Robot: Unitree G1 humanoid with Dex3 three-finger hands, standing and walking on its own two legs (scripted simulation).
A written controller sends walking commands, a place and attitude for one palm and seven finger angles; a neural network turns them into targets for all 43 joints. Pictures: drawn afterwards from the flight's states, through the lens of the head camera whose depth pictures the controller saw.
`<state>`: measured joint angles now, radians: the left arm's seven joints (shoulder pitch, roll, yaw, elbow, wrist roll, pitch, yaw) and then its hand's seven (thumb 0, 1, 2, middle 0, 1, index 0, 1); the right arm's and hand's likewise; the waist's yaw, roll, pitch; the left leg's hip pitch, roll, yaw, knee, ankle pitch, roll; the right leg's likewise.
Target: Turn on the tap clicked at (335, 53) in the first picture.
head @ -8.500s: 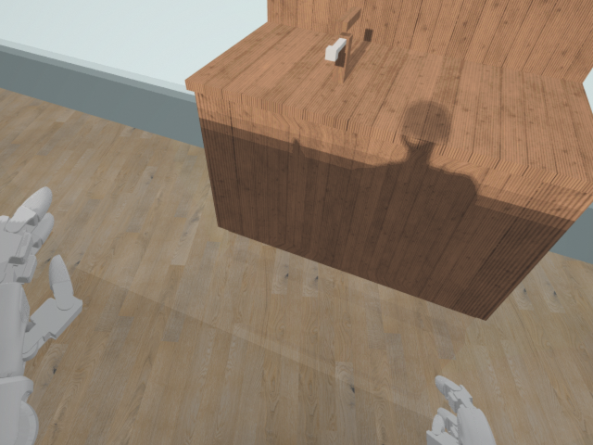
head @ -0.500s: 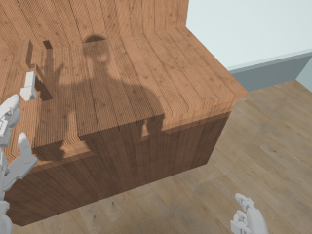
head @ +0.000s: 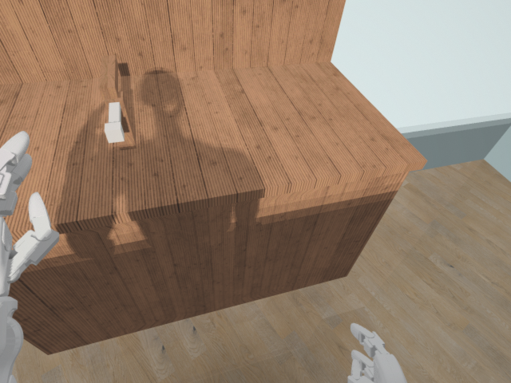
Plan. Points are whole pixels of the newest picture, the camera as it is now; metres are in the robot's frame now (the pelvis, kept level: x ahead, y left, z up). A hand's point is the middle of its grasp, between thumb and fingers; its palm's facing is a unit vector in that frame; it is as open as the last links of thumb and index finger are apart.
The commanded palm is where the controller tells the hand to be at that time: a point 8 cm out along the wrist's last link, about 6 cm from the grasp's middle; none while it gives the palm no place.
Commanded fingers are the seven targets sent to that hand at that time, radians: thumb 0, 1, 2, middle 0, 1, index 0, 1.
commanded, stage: come to a stop and stand still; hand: left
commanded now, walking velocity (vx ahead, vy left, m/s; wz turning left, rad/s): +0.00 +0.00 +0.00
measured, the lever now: (114, 132) +0.49 +0.33 +0.11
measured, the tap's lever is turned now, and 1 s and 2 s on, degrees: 0 0 0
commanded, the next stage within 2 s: look again from close up in 1.06 s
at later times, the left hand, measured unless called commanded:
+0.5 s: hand (74, 222) +0.24 +0.26 +0.17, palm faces +0.48 -0.81 -0.35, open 7.4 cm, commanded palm +0.18 +0.28 +0.18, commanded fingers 0.00 0.90 0.90 -0.20 -0.30 -0.20 -0.30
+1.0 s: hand (97, 205) +0.27 +0.25 +0.16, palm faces +0.46 -0.81 -0.37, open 7.4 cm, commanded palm +0.21 +0.27 +0.18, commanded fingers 0.00 0.90 0.90 -0.20 -0.30 -0.20 -0.30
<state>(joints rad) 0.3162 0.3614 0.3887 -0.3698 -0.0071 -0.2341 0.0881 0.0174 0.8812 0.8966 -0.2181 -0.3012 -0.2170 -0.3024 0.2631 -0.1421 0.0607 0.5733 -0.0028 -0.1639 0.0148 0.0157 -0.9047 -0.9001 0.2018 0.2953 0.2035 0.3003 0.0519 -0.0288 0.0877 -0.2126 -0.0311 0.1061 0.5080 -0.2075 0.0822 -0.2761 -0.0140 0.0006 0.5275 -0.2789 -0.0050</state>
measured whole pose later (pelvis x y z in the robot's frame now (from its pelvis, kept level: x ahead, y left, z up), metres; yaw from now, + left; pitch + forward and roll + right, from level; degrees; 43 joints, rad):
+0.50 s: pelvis +0.04 -0.01 +0.01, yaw +4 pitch -3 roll -1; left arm 0.36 0.33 0.34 -0.39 0.00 -0.22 0.10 0.02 0.89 0.90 -0.21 -0.30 -0.21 -0.30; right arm 0.23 -0.19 0.03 0.56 -0.01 -0.15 -0.01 0.02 -0.91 -0.90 0.20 0.29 0.20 0.30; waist 0.05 -0.03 0.06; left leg -0.18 -0.03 0.08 0.41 -0.19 0.06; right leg -0.20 0.02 0.05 0.38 -0.13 0.01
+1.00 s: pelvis +0.08 -0.02 +0.01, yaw +5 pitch +0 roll -1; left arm 0.44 0.36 0.34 -0.44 -0.05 -0.18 0.11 0.02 0.88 0.90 -0.21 -0.30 -0.21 -0.30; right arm 0.18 -0.20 0.02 0.55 0.00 -0.08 -0.05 0.01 -0.91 -0.90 0.20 0.29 0.20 0.30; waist 0.03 -0.01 0.04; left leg -0.17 -0.01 0.04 0.40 -0.24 0.04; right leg -0.17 0.05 0.02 0.33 -0.17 -0.02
